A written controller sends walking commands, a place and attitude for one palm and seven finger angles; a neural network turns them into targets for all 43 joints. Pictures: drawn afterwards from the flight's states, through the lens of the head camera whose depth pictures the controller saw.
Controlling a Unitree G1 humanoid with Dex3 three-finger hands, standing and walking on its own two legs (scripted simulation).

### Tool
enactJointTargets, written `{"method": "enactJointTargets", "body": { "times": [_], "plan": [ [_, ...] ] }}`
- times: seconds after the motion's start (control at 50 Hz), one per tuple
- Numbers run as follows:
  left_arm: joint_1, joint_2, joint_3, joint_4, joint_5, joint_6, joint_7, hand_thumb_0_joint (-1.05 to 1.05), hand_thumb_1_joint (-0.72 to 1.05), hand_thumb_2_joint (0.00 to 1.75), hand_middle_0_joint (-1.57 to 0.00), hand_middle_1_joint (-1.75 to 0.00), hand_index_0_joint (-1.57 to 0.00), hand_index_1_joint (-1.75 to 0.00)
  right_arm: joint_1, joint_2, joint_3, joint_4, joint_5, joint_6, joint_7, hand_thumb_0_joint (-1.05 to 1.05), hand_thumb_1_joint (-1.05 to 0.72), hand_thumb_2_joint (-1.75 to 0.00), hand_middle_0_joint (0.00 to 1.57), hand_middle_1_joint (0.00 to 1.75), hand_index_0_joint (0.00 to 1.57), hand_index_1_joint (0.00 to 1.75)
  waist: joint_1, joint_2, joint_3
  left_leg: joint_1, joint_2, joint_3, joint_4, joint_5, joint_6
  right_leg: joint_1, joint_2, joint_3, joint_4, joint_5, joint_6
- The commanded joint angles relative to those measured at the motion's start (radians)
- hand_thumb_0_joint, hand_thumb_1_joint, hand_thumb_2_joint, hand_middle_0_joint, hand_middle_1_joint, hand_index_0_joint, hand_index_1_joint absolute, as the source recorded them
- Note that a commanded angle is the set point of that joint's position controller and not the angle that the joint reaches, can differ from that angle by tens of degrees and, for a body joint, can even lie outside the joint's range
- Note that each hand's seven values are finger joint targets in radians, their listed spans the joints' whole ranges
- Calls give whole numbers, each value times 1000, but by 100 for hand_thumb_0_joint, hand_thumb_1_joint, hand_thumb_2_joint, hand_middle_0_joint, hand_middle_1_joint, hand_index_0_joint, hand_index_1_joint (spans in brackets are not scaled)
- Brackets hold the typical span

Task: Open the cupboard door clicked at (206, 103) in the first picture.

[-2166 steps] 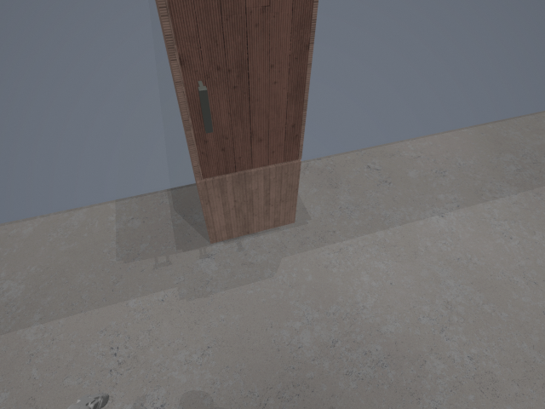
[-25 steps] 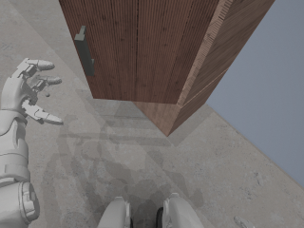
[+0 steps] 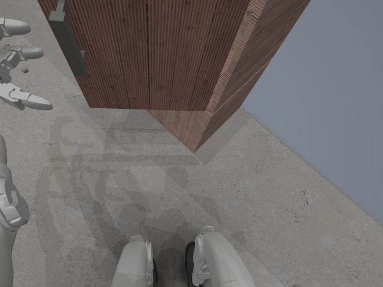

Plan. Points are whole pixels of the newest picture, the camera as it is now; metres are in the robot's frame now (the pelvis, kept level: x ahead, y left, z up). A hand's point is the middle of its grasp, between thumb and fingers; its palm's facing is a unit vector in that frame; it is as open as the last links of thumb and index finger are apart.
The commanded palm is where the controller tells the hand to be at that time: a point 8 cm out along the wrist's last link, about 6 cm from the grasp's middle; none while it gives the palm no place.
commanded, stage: move the hooked fingers beside the handle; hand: left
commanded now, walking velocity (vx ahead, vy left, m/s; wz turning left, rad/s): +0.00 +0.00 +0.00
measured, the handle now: (72, 40) +0.58 +0.20 +0.06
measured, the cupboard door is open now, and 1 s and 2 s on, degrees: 45 45 45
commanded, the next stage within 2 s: slide the fingers in behind the handle in 0.92 s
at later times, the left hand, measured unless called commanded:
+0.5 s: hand (26, 57) +0.54 +0.27 +0.06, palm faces +0.00 -1.00 -0.03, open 14.0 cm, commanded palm +0.53 +0.29 +0.06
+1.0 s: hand (30, 61) +0.53 +0.27 +0.06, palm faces -0.01 -1.00 -0.03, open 14.0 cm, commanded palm +0.52 +0.29 +0.05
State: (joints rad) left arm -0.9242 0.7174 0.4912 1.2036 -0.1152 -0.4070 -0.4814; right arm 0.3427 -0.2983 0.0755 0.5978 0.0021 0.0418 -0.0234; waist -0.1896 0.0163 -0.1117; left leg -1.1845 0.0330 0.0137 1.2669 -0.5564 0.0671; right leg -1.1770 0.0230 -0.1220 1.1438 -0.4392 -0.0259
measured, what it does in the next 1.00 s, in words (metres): stands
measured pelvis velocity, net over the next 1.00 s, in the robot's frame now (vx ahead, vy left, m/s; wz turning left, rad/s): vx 0.01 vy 0.01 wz -0.01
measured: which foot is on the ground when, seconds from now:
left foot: down 0.00-1.00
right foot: down 0.00-1.00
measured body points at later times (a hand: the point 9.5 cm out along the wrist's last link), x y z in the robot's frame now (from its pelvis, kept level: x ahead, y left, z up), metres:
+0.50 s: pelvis +0.01 +0.01 +0.00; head +0.20 +0.05 +0.41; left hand +0.53 +0.33 +0.06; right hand +0.00 -0.26 -0.09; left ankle +0.01 +0.07 -0.63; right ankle +0.05 -0.11 -0.63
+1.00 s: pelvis +0.01 +0.01 +0.00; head +0.19 +0.06 +0.41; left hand +0.53 +0.32 +0.06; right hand +0.03 -0.26 -0.09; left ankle +0.01 +0.07 -0.63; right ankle +0.05 -0.11 -0.63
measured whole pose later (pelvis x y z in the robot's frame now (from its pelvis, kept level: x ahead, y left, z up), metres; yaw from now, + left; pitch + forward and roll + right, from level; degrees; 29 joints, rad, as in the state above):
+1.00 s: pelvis +0.01 +0.01 +0.00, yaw -1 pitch +28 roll -7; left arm -0.96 0.73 0.48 1.20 -0.08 -0.39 -0.44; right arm 0.35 -0.28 0.09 0.58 -0.01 0.09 0.00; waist -0.21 0.02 -0.11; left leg -1.19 0.04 0.00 1.26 -0.57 0.07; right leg -1.17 0.03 -0.13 1.11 -0.44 -0.02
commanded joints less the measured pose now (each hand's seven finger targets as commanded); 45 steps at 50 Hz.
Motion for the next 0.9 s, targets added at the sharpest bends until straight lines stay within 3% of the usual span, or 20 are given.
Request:
{"method": "enactJointTargets", "body": {
  "times": [0.0,0.04,0.08,0.1,0.16,0.2,0.24,0.3,0.32,0.34,0.42,0.46,0.54,0.58,0.62,0.66,0.74,0.78,0.82,0.88],
  "plan": [
    [-463,331,33,-159,-5,-41,5,0,-50,30,-30,-120,-30,-120,200,-217,-66,-33,-5,-2,-13,0,-90,-90,20,30,20,30,-30,221,-510,402,11,-133,-145,449,-44,181,23,77,-93,189,0],
    [-489,345,23,-143,12,-23,11,0,-50,30,-30,-120,-30,-120,207,-220,-61,-37,-6,2,-15,0,-90,-90,20,30,20,30,-43,214,-501,375,11,-133,-142,422,-37,180,24,78,-94,181,1],
    [-531,346,13,-154,22,-19,13,0,-50,30,-30,-120,-30,-120,222,-220,-57,-36,-10,5,-14,0,-90,-90,20,30,20,30,-47,272,-549,424,14,-143,-134,477,-47,151,25,70,-83,195,-2],
    [-553,385,37,-161,26,-19,18,0,-50,30,-30,-120,-30,-120,232,-224,-58,-31,-14,8,-15,0,-90,-90,20,30,20,30,-48,276,-563,437,17,-153,-128,503,-53,144,25,66,-76,204,-2],
    [-450,386,67,-178,17,-16,11,0,-50,30,-30,-120,-30,-120,252,-220,-61,-45,-18,16,-3,0,-90,-90,20,30,20,30,-14,294,-634,486,19,-153,-124,622,-60,187,27,65,-69,267,-5],
    [-409,370,61,-169,19,-1,6,0,-50,30,-30,-120,-30,-120,252,-218,-63,-47,-16,28,4,0,-90,-90,20,30,20,30,-13,270,-607,478,24,-149,-131,623,-58,188,29,64,-81,271,1],
    [-395,382,71,-160,18,13,7,0,-50,30,-30,-120,-30,-120,248,-217,-61,-54,-13,36,4,0,-90,-90,20,30,20,30,-17,217,-561,405,20,-133,-137,541,-40,223,33,69,-91,262,5],
    [-413,435,109,-212,17,-1,14,0,-50,30,-30,-120,-30,-120,247,-216,-62,-61,-13,35,4,0,-90,-90,20,30,20,30,-8,236,-584,401,17,-129,-142,539,-39,255,34,75,-91,274,3],
    [-434,419,99,-233,12,-10,16,0,-50,30,-30,-120,-30,-120,246,-212,-63,-55,-14,34,6,0,-90,-90,20,30,20,30,-19,242,-585,410,19,-126,-141,537,-37,248,35,76,-95,275,4],
    [-440,433,111,-253,13,-20,18,0,-50,30,-30,-120,-30,-120,248,-212,-66,-51,-14,33,5,0,-90,-90,20,30,20,30,-17,246,-596,424,20,-126,-139,545,-37,253,35,78,-96,279,4],
    [-434,391,84,-257,7,-35,10,0,-50,30,-30,-120,-30,-120,255,-211,-70,-29,-15,33,11,0,-90,-90,20,30,20,30,-17,305,-596,526,29,-150,-147,637,-59,194,35,65,-100,271,1],
    [-408,313,37,-244,-1,-27,0,0,-50,30,-30,-120,-30,-120,260,-208,-75,-27,-14,37,13,0,-90,-90,20,30,20,30,-29,290,-584,568,34,-161,-148,687,-61,159,36,57,-106,274,0],
    [-392,282,18,-193,-5,-1,0,0,-50,30,-30,-120,-30,-120,255,-209,-73,-26,-13,46,9,0,-90,-90,20,30,20,30,-36,232,-524,502,27,-150,-155,612,-51,170,35,57,-118,259,5],
    [-410,304,32,-213,-1,-11,10,0,-50,30,-30,-120,-30,-120,254,-210,-74,-29,-14,46,6,0,-90,-90,20,30,20,30,-30,268,-536,528,29,-153,-154,646,-61,155,35,57,-111,263,1],
    [-413,306,41,-245,-4,-29,20,0,-50,30,-30,-120,-30,-120,251,-208,-78,-30,-16,46,8,0,-90,-90,20,30,20,30,-25,263,-559,551,29,-159,-152,673,-68,163,34,57,-110,270,1],
    [-397,278,24,-262,-6,-44,23,0,-50,30,-30,-120,-30,-120,244,-201,-78,-37,-16,47,13,0,-90,-90,20,30,20,30,-17,304,-566,583,32,-163,-152,723,-77,149,35,54,-103,279,-5],
    [-406,247,-1,-225,-1,-38,34,0,-50,30,-30,-120,-30,-120,229,-200,-76,-34,-13,53,14,0,-90,-90,20,30,20,30,-31,267,-516,548,30,-157,-160,647,-71,147,34,54,-115,246,1],
    [-417,280,22,-227,5,-42,40,0,-50,30,-30,-120,-30,-120,231,-205,-77,-35,-14,54,11,0,-90,-90,20,30,20,30,-22,272,-532,561,31,-164,-162,653,-76,147,34,51,-109,240,-2],
    [-418,274,17,-222,5,-41,46,0,-50,30,-30,-120,-30,-120,226,-204,-75,-38,-13,52,9,0,-90,-90,20,30,20,30,-30,244,-535,533,25,-156,-158,621,-68,164,34,57,-111,244,1],
    [-423,309,42,-229,5,-53,47,0,-50,30,-30,-120,-30,-120,224,-206,-74,-39,-15,48,9,0,-90,-90,20,30,20,30,-20,267,-552,536,26,-158,-157,627,-73,174,35,58,-106,245,-3]
  ]
}}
